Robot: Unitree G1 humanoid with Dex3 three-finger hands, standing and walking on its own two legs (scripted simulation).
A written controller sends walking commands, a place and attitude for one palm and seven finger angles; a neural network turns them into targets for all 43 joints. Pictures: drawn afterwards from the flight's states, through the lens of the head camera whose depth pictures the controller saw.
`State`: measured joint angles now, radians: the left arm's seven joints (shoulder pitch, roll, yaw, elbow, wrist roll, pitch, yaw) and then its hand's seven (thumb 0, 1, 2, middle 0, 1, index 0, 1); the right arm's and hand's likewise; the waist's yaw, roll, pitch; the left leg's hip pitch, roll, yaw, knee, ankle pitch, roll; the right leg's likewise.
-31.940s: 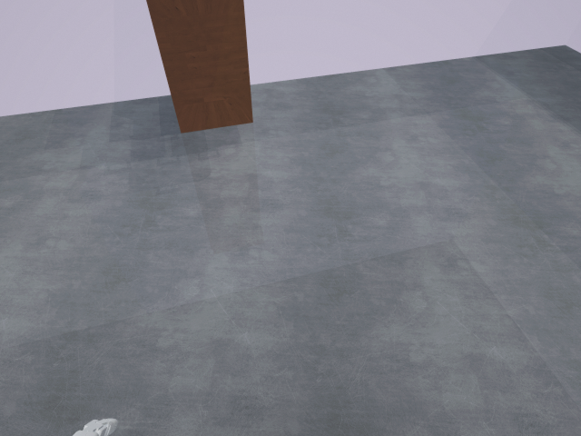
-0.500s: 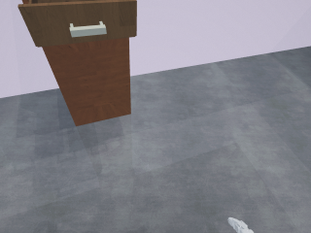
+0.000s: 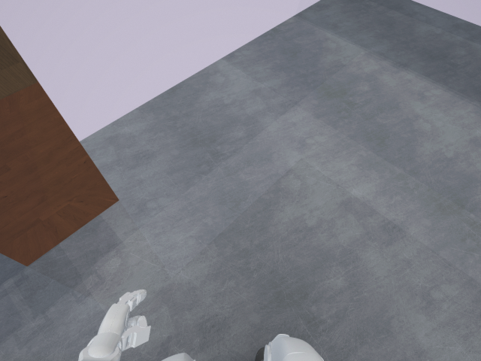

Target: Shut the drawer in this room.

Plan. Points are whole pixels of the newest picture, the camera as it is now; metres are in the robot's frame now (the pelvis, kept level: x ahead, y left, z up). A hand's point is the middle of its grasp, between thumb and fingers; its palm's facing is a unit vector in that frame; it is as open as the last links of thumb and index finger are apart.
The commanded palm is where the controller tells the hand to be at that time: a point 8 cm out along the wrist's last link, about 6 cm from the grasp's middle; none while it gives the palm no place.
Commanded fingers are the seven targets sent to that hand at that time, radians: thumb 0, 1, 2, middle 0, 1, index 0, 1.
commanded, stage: walk to a spot facing it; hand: left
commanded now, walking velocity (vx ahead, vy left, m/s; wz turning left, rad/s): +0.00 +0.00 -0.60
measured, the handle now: out of the picture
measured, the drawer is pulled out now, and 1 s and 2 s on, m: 0.22 0.22 0.22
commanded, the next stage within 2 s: turn to face it in 1.60 s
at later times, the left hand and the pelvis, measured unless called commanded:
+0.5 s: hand (91, 355) +0.14 +0.27 -0.16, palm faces -0.18 -0.96 -0.22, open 7.4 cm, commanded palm none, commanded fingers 0.00 0.90 0.90 -0.20 -0.30 -0.20 -0.30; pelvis +0.04 +0.07 +0.02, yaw -17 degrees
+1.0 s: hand (182, 293) +0.24 +0.11 -0.12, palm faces -0.56 -0.78 -0.27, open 7.4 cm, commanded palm none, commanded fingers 0.00 0.90 0.90 -0.20 -0.30 -0.20 -0.30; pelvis +0.01 +0.03 +0.02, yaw -36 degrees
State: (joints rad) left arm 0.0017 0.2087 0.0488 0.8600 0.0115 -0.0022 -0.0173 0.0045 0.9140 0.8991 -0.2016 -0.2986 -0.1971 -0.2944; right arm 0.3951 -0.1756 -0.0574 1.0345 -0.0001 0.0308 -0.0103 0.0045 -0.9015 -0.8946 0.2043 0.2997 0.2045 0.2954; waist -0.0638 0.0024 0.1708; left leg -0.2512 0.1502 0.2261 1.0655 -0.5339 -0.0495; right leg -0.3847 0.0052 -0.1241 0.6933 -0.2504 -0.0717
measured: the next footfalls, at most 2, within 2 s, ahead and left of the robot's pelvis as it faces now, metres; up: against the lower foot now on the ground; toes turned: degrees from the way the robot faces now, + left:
left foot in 0.38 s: +0.12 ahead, +0.16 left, +0.00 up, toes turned -11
right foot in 0.90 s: +0.00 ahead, -0.07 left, +0.00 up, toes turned -39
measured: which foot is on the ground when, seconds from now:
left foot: up 0.00-0.36, down 0.38-0.90, up 0.92-1.00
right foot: down 0.00-0.40, up 0.42-0.88, down 0.90-1.00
